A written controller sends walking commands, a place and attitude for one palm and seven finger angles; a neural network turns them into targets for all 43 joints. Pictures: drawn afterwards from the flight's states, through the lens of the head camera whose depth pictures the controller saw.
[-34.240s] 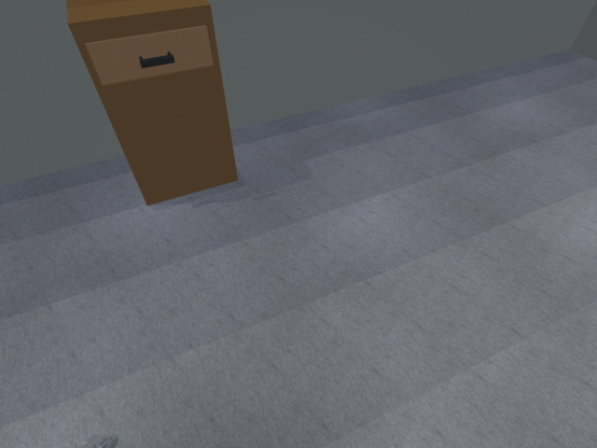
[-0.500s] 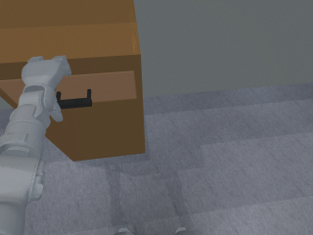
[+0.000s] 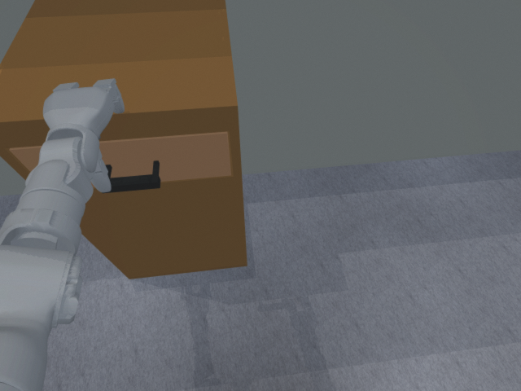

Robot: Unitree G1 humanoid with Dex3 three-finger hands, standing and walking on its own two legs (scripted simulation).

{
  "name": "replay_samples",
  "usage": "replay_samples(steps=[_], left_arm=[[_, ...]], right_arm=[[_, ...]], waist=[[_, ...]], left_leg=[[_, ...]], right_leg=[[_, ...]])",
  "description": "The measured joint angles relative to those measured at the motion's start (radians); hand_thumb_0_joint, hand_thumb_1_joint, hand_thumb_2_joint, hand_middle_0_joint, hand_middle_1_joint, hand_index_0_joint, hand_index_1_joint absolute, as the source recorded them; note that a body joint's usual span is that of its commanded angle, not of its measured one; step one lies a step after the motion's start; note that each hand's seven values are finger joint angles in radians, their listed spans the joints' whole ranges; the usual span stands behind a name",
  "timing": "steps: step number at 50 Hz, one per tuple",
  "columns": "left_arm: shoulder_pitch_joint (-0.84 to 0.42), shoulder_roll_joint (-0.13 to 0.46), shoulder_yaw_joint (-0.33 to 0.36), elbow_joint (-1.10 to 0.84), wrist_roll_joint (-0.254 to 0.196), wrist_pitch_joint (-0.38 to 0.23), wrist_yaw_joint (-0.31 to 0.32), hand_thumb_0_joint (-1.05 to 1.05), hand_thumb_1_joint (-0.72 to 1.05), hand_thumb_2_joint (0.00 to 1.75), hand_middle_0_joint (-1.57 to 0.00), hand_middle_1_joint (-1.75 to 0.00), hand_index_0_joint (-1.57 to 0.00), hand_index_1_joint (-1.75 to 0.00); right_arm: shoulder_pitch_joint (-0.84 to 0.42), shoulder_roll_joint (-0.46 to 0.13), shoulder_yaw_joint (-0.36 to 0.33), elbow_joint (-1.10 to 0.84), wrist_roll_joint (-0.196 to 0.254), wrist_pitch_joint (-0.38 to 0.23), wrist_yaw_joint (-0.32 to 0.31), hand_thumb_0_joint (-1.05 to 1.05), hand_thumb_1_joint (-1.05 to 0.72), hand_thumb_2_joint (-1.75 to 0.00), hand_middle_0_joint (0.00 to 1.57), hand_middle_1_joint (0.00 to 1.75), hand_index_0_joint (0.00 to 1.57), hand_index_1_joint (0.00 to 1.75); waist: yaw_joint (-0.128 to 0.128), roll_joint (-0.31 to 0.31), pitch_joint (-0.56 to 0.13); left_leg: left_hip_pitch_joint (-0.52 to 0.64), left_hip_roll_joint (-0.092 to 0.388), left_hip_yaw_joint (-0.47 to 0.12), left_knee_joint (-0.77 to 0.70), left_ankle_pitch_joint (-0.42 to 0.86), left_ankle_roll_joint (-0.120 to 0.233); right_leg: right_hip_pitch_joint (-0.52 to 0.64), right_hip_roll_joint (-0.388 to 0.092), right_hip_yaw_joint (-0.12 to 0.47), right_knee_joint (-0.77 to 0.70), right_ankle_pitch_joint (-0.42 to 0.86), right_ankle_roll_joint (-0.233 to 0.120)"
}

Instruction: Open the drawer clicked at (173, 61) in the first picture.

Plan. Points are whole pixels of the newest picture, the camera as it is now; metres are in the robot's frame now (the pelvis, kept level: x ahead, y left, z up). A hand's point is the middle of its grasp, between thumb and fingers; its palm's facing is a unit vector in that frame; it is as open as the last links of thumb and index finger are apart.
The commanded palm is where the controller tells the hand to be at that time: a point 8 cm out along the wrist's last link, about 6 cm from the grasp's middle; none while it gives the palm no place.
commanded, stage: draw the hand back to the body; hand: left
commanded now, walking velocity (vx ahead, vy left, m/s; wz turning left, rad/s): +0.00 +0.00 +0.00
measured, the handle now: (131, 175) +0.54 +0.24 -0.07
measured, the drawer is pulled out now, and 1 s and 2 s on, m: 0.00 0.00 0.00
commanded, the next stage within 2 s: step back with the hand held close in 1.60 s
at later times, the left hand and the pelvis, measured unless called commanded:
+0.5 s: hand (53, 199) +0.38 +0.26 +0.10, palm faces +0.00 -0.03 -1.00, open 13.9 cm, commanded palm +0.34 +0.26 +0.16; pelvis +0.01 +0.00 +0.02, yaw +1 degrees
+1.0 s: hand (15, 266) +0.25 +0.22 +0.18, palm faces +0.39 -0.87 -0.30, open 12.2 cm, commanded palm +0.20 +0.26 +0.19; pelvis +0.01 -0.02 +0.03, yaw +2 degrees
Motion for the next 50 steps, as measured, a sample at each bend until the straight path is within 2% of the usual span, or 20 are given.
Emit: replay_samples(steps=[5,10,14,19,24,31,32,33,34,35,36,37,39,42,45,50], left_arm=[[0.052,0.004,0.031,-0.042,-0.007,-0.004,-0.029,0.00,-0.49,0.30,-0.32,-1.20,-0.33,-1.21],[0.230,-0.013,0.066,-0.216,-0.035,-0.043,-0.040,0.00,-0.49,0.30,-0.32,-1.20,-0.32,-1.20],[0.356,-0.023,0.071,-0.340,-0.050,-0.036,-0.025,0.00,-0.49,0.30,-0.32,-1.20,-0.31,-1.20],[0.476,-0.034,0.037,-0.493,-0.082,0.015,-0.019,0.00,-0.49,0.30,-0.32,-1.20,-0.31,-1.20],[0.547,-0.043,-0.014,-0.607,-0.110,0.060,-0.062,0.00,-0.49,0.30,-0.32,-1.20,-0.31,-1.20],[0.695,-0.050,-0.012,-0.799,-0.146,0.039,-0.119,0.00,-0.49,0.30,-0.32,-1.20,-0.31,-1.20],[0.709,-0.065,0.006,-0.813,-0.310,0.033,-0.120,0.00,-0.49,0.30,-0.32,-1.20,-0.32,-1.20],[0.722,-0.091,0.031,-0.829,-0.492,0.031,-0.120,-0.01,-0.49,0.30,-0.32,-1.20,-0.32,-1.20],[0.742,-0.118,0.062,-0.852,-0.649,0.027,-0.117,-0.01,-0.48,0.30,-0.31,-1.19,-0.32,-1.20],[0.764,-0.145,0.093,-0.877,-0.772,0.022,-0.113,-0.01,-0.47,0.31,-0.31,-1.19,-0.32,-1.19],[0.787,-0.170,0.119,-0.905,-0.865,0.019,-0.108,-0.01,-0.46,0.31,-0.31,-1.18,-0.31,-1.18],[0.810,-0.193,0.141,-0.935,-0.934,0.016,-0.102,-0.01,-0.44,0.32,-0.31,-1.17,-0.31,-1.17],[0.853,-0.229,0.173,-0.989,-1.023,0.008,-0.089,-0.01,-0.41,0.33,-0.31,-1.14,-0.31,-1.15],[0.917,-0.257,0.206,-1.060,-1.090,-0.005,-0.076,-0.01,-0.34,0.36,-0.30,-1.10,-0.30,-1.10],[0.989,-0.262,0.229,-1.129,-1.119,-0.015,-0.074,-0.01,-0.25,0.40,-0.29,-1.04,-0.29,-1.04],[1.115,-0.251,0.260,-1.229,-1.138,-0.029,-0.078,-0.01,-0.09,0.47,-0.28,-0.94,-0.27,-0.94]], right_arm=[[0.004,-0.002,-0.002,-0.020,0.001,0.014,0.001,0.01,-0.91,-0.90,0.20,0.29,0.20,0.30],[0.008,-0.003,-0.010,-0.036,0.008,0.038,0.002,0.01,-0.91,-0.90,0.20,0.29,0.20,0.30],[-0.016,-0.001,-0.014,-0.041,0.018,0.044,0.002,0.01,-0.91,-0.90,0.20,0.29,0.20,0.30],[-0.072,-0.005,-0.018,-0.047,0.026,0.038,0.000,0.01,-0.91,-0.90,0.20,0.29,0.20,0.30],[-0.148,-0.015,-0.009,-0.064,0.031,0.035,-0.011,0.01,-0.91,-0.90,0.20,0.29,0.20,0.30],[-0.249,-0.012,0.014,-0.106,0.023,0.025,-0.024,0.01,-0.91,-0.90,0.20,0.29,0.20,0.30],[-0.257,-0.009,0.018,-0.118,0.031,0.020,-0.028,0.01,-0.91,-0.90,0.20,0.29,0.20,0.30],[-0.262,-0.006,0.026,-0.130,0.037,0.006,-0.033,0.01,-0.91,-0.90,0.20,0.29,0.20,0.30],[-0.267,0.000,0.041,-0.138,0.039,-0.010,-0.039,0.01,-0.91,-0.90,0.20,0.29,0.20,0.30],[-0.269,0.007,0.058,-0.143,0.036,-0.026,-0.046,0.01,-0.91,-0.90,0.20,0.29,0.20,0.30],[-0.268,0.015,0.072,-0.147,0.033,-0.043,-0.052,0.01,-0.91,-0.90,0.20,0.29,0.20,0.30],[-0.265,0.023,0.084,-0.149,0.028,-0.060,-0.055,0.01,-0.91,-0.90,0.20,0.29,0.20,0.30],[-0.258,0.038,0.101,-0.149,0.018,-0.090,-0.057,0.01,-0.91,-0.90,0.20,0.29,0.20,0.30],[-0.245,0.052,0.116,-0.139,0.006,-0.121,-0.051,0.01,-0.91,-0.90,0.20,0.29,0.20,0.30],[-0.231,0.057,0.118,-0.125,-0.004,-0.138,-0.045,0.01,-0.91,-0.90,0.20,0.29,0.20,0.30],[-0.205,0.045,0.103,-0.098,-0.011,-0.148,-0.039,0.01,-0.91,-0.90,0.20,0.30,0.20,0.30]], waist=[[0.005,0.003,-0.001],[0.031,0.009,0.000],[0.053,0.007,0.010],[0.089,0.009,0.023],[0.123,0.008,0.037],[0.161,0.012,0.052],[0.164,0.016,0.072],[0.166,0.018,0.098],[0.168,0.015,0.117],[0.169,0.009,0.131],[0.170,0.003,0.140],[0.170,-0.001,0.146],[0.170,-0.008,0.151],[0.168,-0.013,0.153],[0.166,-0.011,0.154],[0.165,-0.001,0.156]], left_leg=[[0.022,0.005,0.015,-0.017,0.002,0.000],[0.087,0.007,0.031,-0.053,0.005,0.001],[0.136,0.003,0.031,-0.077,0.010,0.001],[0.192,-0.008,0.016,-0.102,0.020,0.000],[0.247,-0.021,-0.002,-0.125,0.032,-0.001],[0.317,-0.028,-0.006,-0.158,0.047,-0.004],[0.341,-0.028,-0.010,-0.165,0.050,-0.005],[0.373,-0.028,-0.014,-0.178,0.055,-0.006],[0.404,-0.027,-0.016,-0.196,0.061,-0.009],[0.432,-0.026,-0.016,-0.215,0.068,-0.011],[0.457,-0.025,-0.016,-0.234,0.075,-0.013],[0.479,-0.024,-0.017,-0.252,0.082,-0.014],[0.516,-0.022,-0.019,-0.282,0.094,-0.019],[0.556,-0.020,-0.021,-0.322,0.110,-0.024],[0.583,-0.017,-0.020,-0.352,0.123,-0.027],[0.606,-0.013,-0.020,-0.383,0.140,-0.031]], right_leg=[[0.014,0.004,0.015,-0.011,0.005,0.000],[0.070,0.006,0.033,-0.043,0.011,0.001],[0.118,0.002,0.032,-0.062,0.013,0.000],[0.181,-0.008,0.017,-0.085,0.014,0.000],[0.240,-0.019,-0.001,-0.102,0.016,-0.001],[0.305,-0.026,-0.005,-0.117,0.020,-0.003],[0.332,-0.026,-0.009,-0.128,0.023,-0.004],[0.367,-0.025,-0.013,-0.146,0.028,-0.002],[0.398,-0.024,-0.014,-0.165,0.035,-0.003],[0.425,-0.023,-0.013,-0.184,0.043,-0.006],[0.450,-0.022,-0.014,-0.202,0.050,-0.008],[0.472,-0.021,-0.014,-0.219,0.057,-0.010],[0.509,-0.019,-0.016,-0.250,0.068,-0.014],[0.549,-0.016,-0.017,-0.288,0.083,-0.017],[0.574,-0.013,-0.016,-0.316,0.096,-0.020],[0.595,-0.009,-0.016,-0.344,0.111,-0.024]])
